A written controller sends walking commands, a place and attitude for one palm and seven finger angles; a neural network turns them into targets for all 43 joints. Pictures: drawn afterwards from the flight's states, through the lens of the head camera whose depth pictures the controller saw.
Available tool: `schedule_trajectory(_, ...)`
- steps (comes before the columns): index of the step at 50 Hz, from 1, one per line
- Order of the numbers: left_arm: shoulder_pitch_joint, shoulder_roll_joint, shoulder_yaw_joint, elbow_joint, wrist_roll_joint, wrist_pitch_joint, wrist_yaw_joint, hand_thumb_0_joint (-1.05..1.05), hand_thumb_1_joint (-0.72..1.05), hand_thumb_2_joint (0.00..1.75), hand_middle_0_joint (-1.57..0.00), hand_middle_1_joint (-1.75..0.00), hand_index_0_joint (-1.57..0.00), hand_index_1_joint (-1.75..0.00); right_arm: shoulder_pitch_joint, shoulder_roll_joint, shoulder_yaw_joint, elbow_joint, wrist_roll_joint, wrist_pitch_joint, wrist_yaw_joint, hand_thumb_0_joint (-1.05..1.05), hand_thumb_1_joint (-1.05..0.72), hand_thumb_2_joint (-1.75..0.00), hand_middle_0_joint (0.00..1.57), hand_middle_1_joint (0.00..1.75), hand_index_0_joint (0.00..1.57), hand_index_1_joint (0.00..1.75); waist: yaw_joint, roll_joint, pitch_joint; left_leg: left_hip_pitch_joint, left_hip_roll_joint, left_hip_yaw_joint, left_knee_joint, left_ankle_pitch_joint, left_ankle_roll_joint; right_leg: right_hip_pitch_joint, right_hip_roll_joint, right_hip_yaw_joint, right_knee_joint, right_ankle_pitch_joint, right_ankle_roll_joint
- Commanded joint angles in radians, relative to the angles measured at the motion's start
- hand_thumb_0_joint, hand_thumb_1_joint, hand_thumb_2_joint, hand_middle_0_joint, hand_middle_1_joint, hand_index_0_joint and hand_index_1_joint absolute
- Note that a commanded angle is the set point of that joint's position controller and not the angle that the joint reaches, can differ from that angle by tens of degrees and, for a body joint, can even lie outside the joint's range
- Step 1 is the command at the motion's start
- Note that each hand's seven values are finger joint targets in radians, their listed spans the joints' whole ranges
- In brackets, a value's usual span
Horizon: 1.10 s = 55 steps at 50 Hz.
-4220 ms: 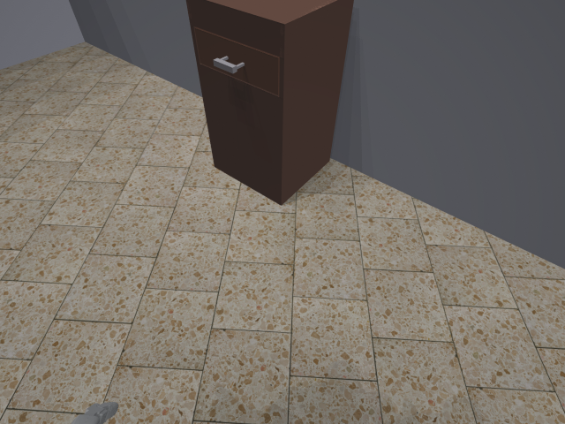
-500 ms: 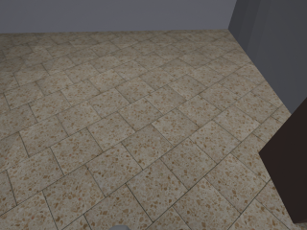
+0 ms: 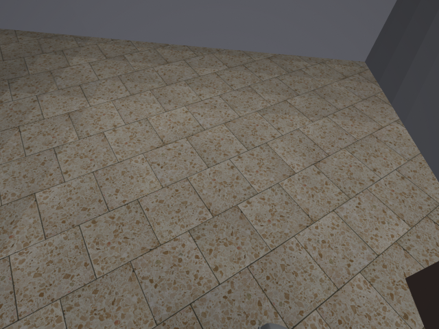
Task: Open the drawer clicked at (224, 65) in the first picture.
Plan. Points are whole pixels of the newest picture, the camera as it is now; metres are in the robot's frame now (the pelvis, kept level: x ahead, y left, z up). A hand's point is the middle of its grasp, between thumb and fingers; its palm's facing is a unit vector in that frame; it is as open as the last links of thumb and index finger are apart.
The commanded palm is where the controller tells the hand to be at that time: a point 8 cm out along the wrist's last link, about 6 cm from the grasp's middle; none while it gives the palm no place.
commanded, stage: turn to face it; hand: left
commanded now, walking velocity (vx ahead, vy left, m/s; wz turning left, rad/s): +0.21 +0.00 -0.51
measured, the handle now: out of the picture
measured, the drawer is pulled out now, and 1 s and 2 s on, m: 0.00 0.00 0.00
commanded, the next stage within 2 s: none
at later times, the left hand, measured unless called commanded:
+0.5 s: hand (177, 273) +0.26 +0.11 -0.17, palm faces -0.20 -0.95 -0.25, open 7.4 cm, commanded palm none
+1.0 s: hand (162, 238) +0.34 +0.17 -0.17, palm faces -0.45 -0.87 -0.21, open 7.4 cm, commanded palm none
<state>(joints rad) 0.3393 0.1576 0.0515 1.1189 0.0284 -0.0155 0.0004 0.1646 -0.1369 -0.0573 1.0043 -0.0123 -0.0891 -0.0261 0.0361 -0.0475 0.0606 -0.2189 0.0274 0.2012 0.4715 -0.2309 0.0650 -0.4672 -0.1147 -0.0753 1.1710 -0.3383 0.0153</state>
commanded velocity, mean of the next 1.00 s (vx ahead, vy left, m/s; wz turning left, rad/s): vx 0.01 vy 0.00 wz -0.59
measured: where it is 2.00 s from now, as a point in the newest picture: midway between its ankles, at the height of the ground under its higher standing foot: outside the picture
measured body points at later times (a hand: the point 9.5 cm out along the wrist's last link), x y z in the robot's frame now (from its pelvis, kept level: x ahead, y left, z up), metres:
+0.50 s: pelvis +0.13 -0.05 -0.01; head +0.18 -0.08 +0.44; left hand +0.27 +0.16 -0.15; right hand +0.10 -0.30 -0.17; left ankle +0.12 +0.10 -0.65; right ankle +0.17 -0.15 -0.74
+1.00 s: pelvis +0.17 +0.01 +0.00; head +0.23 +0.02 +0.45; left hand +0.36 +0.21 -0.16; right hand +0.13 -0.25 -0.12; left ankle +0.21 +0.09 -0.74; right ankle +0.07 -0.10 -0.64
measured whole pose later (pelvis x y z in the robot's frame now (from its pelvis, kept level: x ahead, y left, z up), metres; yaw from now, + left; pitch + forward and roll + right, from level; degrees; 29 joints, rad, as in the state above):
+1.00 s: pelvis +0.17 +0.01 +0.00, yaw -32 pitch +1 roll -2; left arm 0.21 0.28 0.11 0.92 0.03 0.08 -0.02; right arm 0.18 -0.17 -0.03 0.89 -0.02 0.01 -0.03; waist 0.03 -0.05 0.07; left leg -0.20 0.08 0.18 0.47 -0.28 0.03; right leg -0.52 -0.01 0.01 1.18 -0.37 0.08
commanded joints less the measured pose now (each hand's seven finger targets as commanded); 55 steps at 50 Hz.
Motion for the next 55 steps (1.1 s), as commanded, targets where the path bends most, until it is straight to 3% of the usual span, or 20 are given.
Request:
schedule_trajectory(1, 0.05, 0.009, 0.013, -0.054, 0.003, 0.012, -0.004, 0.0, 0.9, 0.9, -0.2, -0.3, -0.2, -0.3, 0.154, -0.099, -0.007, 0.021, -0.007, 0.0, 0.001, 0.0, -0.9, -0.9, 0.2, 0.3, 0.2, 0.3, -0.016, 0.14, -0.003, 0.04, 0.28, -0.148, -0.291, 0.245, 0.066, -0.087, -0.034, 0.05, -0.036, 0.112, 0.016)
schedule_trajectory(6, -0.082, 0.032, 0.019, -0.124, 0.0, 0.025, -0.012, 0.0, 0.9, 0.9, -0.2, -0.3, -0.2, -0.3, 0.158, -0.133, -0.009, 0.021, -0.009, 0.008, 0.0, 0.0, -0.9, -0.9, 0.2, 0.3, 0.2, 0.3, -0.024, 0.142, 0.058, 0.077, 0.293, -0.07, -0.27, 0.367, 0.079, -0.117, -0.03, 0.021, -0.244, 0.161, 0.023)
schedule_trajectory(12, -0.169, 0.053, 0.026, -0.189, -0.003, 0.023, -0.019, 0.0, 0.9, 0.9, -0.2, -0.3, -0.2, -0.3, 0.173, -0.182, -0.029, 0.026, -0.017, 0.042, -0.004, 0.0, -0.9, -0.9, 0.2, 0.3, 0.2, 0.3, -0.053, 0.184, 0.013, 0.189, 0.327, 0.003, -0.076, 0.556, 0.047, -0.011, 0.032, -0.049, -0.463, 0.103, -0.006)
schedule_trajectory(14, -0.085, 0.085, 0.032, -0.178, 0.0, 0.014, -0.02, 0.0, 0.9, 0.9, -0.2, -0.3, -0.2, -0.3, 0.158, -0.199, -0.034, 0.013, -0.011, 0.052, -0.001, 0.0, -0.9, -0.9, 0.2, 0.3, 0.2, 0.3, -0.01, 0.147, -0.045, 0.172, 0.309, 0.034, 0.088, 0.602, 0.015, 0.141, 0.078, -0.084, -0.551, 0.144, -0.017)
schedule_trajectory(15, 0.011, 0.121, 0.041, -0.154, 0.003, 0.004, -0.019, 0.0, 0.9, 0.9, -0.2, -0.3, -0.2, -0.3, 0.137, -0.202, -0.035, 0.002, -0.006, 0.054, 0.002, 0.0, -0.9, -0.9, 0.2, 0.3, 0.2, 0.3, 0.044, 0.103, -0.093, 0.112, 0.272, 0.07, 0.251, 0.541, -0.023, 0.287, 0.077, -0.08, -0.642, 0.266, -0.024)
schedule_trajectory(16, 0.084, 0.227, 0.063, -0.137, 0.009, -0.016, -0.009, 0.0, 0.9, 0.9, -0.2, -0.3, -0.2, -0.3, 0.169, -0.155, -0.027, -0.017, 0.005, 0.057, 0.011, 0.0, -0.9, -0.9, 0.2, 0.3, 0.2, 0.3, 0.065, -0.135, -0.188, -0.111, 0.185, 0.094, 0.533, 0.197, -0.084, 0.52, -0.11, 0.159, -0.679, 0.6, -0.099)
schedule_trajectory(17, 0.14, 0.311, 0.078, -0.129, -0.013, -0.017, 0.0, 0.0, 0.9, 0.9, -0.2, -0.3, -0.2, -0.3, 0.168, -0.113, -0.016, -0.052, 0.008, 0.06, 0.007, 0.0, -0.9, -0.9, 0.2, 0.3, 0.2, 0.3, 0.06, -0.285, -0.257, -0.321, 0.031, 0.012, 0.82, -0.417, -0.135, 0.622, -0.332, 0.483, -0.725, 1.057, -0.242)
schedule_trajectory(18, 0.107, 0.299, 0.077, -0.146, -0.027, -0.006, 0.014, 0.0, 0.9, 0.9, -0.2, -0.3, -0.2, -0.3, 0.139, -0.135, -0.018, -0.062, 0.014, 0.074, -0.009, 0.0, -0.9, -0.9, 0.2, 0.3, 0.2, 0.3, 0.053, -0.16, -0.261, -0.314, 0.079, -0.158, 0.856, -0.407, -0.125, 0.56, -0.338, 0.431, -0.763, 0.949, -0.289)
schedule_trajectory(20, -0.046, 0.24, 0.066, -0.192, -0.023, 0.006, 0.026, 0.0, 0.9, 0.9, -0.2, -0.3, -0.2, -0.3, 0.061, -0.127, -0.013, -0.068, 0.005, 0.085, 0.0, 0.0, -0.9, -0.9, 0.2, 0.3, 0.2, 0.3, 0.016, -0.083, -0.164, -0.346, 0.125, -0.179, 0.835, -0.268, -0.132, 0.415, -0.232, 0.37, -0.801, 0.682, -0.238)
schedule_trajectory(24, -0.171, 0.21, 0.055, -0.23, -0.008, 0.008, 0.026, 0.0, 0.9, 0.9, -0.2, -0.3, -0.2, -0.3, 0.119, -0.122, -0.015, -0.052, -0.006, 0.116, 0.003, 0.0, -0.9, -0.9, 0.2, 0.3, 0.2, 0.3, -0.059, -0.033, -0.139, -0.236, 0.111, -0.172, 0.67, -0.167, -0.152, 0.225, -0.138, 0.244, -0.84, 0.496, -0.18)
schedule_trajectory(30, -0.139, 0.235, 0.067, -0.232, -0.001, 0.022, 0.011, 0.0, 0.9, 0.9, -0.2, -0.3, -0.2, -0.3, 0.028, -0.131, -0.018, -0.114, -0.005, 0.117, 0.006, 0.0, -0.9, -0.9, 0.2, 0.3, 0.2, 0.3, -0.024, -0.083, -0.113, -0.232, 0.061, -0.163, 0.461, -0.167, -0.156, 0.218, -0.102, 0.333, -0.857, 0.292, -0.185)
schedule_trajectory(33, -0.134, 0.243, 0.072, -0.245, -0.001, 0.031, 0.006, 0.0, 0.9, 0.9, -0.2, -0.3, -0.2, -0.3, -0.015, -0.139, -0.018, -0.144, 0.001, 0.108, 0.003, 0.0, -0.9, -0.9, 0.2, 0.3, 0.2, 0.3, -0.009, -0.109, -0.116, -0.185, 0.024, -0.164, 0.332, -0.194, -0.146, 0.224, -0.087, 0.392, -0.834, 0.324, -0.187)
schedule_trajectory(37, -0.183, 0.244, 0.076, -0.272, -0.009, 0.046, 0.006, 0.0, 0.9, 0.9, -0.2, -0.3, -0.2, -0.3, 0.065, -0.152, -0.019, -0.138, 0.01, 0.094, -0.009, 0.0, -0.9, -0.9, 0.2, 0.3, 0.2, 0.3, -0.051, -0.119, -0.15, 0.027, -0.006, -0.154, 0.035, -0.073, -0.129, 0.161, -0.04, 0.413, -0.741, 0.366, -0.125)
schedule_trajectory(38, -0.204, 0.219, 0.068, -0.288, -0.016, 0.049, 0.004, 0.0, 0.9, 0.9, -0.2, -0.3, -0.2, -0.3, 0.114, -0.186, -0.025, -0.13, 0.01, 0.084, -0.015, 0.0, -0.9, -0.9, 0.2, 0.3, 0.2, 0.3, -0.081, -0.043, -0.167, 0.162, 0.051, -0.187, -0.088, -0.02, -0.114, 0.068, 0.013, 0.365, -0.67, 0.28, -0.078)
schedule_trajectory(39, -0.192, 0.153, 0.057, -0.314, -0.027, 0.052, -0.003, 0.0, 0.9, 0.9, -0.2, -0.3, -0.2, -0.3, 0.114, -0.275, -0.041, -0.143, -0.001, 0.078, -0.014, 0.0, -0.9, -0.9, 0.2, 0.3, 0.2, 0.3, -0.081, 0.255, -0.158, 0.238, 0.291, -0.441, -0.223, -0.031, -0.05, -0.107, 0.149, 0.233, -0.472, 0.011, -0.014)
schedule_trajectory(40, -0.202, 0.158, 0.057, -0.329, -0.013, 0.053, -0.008, 0.0, 0.9, 0.9, -0.2, -0.3, -0.2, -0.3, 0.076, -0.326, -0.048, -0.172, -0.007, 0.087, -0.012, 0.0, -0.9, -0.9, 0.2, 0.3, 0.2, 0.3, -0.071, 0.369, -0.094, 0.143, 0.462, -0.556, -0.248, 0.084, 0.038, -0.173, 0.162, 0.113, -0.24, -0.24, 0.03)
schedule_trajectory(41, -0.183, 0.197, 0.069, -0.31, -0.003, 0.06, -0.012, 0.0, 0.9, 0.9, -0.2, -0.3, -0.2, -0.3, 0.016, -0.29, -0.036, -0.19, -0.013, 0.091, -0.008, 0.0, -0.9, -0.9, 0.2, 0.3, 0.2, 0.3, -0.051, 0.247, -0.066, 0.032, 0.452, -0.502, -0.241, 0.052, 0.076, -0.129, 0.116, 0.149, -0.096, -0.197, 0.037)
schedule_trajectory(43, -0.14, 0.203, 0.085, -0.273, 0.004, 0.073, -0.024, 0.0, 0.9, 0.9, -0.2, -0.3, -0.2, -0.3, -0.077, -0.222, -0.016, -0.217, -0.011, 0.083, -0.016, 0.0, -0.9, -0.9, 0.2, 0.3, 0.2, 0.3, -0.002, 0.234, -0.016, -0.013, 0.323, -0.312, -0.21, 0.159, 0.034, -0.122, 0.104, 0.133, 0.036, -0.083, 0.051)
schedule_trajectory(45, -0.13, 0.178, 0.074, -0.268, 0.001, 0.074, -0.03, 0.0, 0.9, 0.9, -0.2, -0.3, -0.2, -0.3, -0.044, -0.21, -0.011, -0.208, -0.009, 0.076, -0.017, 0.0, -0.9, -0.9, 0.2, 0.3, 0.2, 0.3, -0.009, 0.2, -0.03, 0.042, 0.273, -0.212, -0.168, 0.323, 0.015, -0.134, 0.099, 0.107, 0.088, -0.035, 0.064)
schedule_trajectory(55, -0.262, 0.133, 0.043, -0.306, -0.01, 0.077, -0.032, 0.0, 0.9, 0.9, -0.2, -0.3, -0.2, -0.3, 0.153, -0.246, -0.044, -0.122, -0.01, 0.082, -0.007, 0.0, -0.9, -0.9, 0.2, 0.3, 0.2, 0.3, -0.093, 0.244, -0.094, 0.282, 0.34, -0.108, -0.081, 0.572, 0.064, -0.098, 0.053, 0.008, -0.217, -0.114, 0.07)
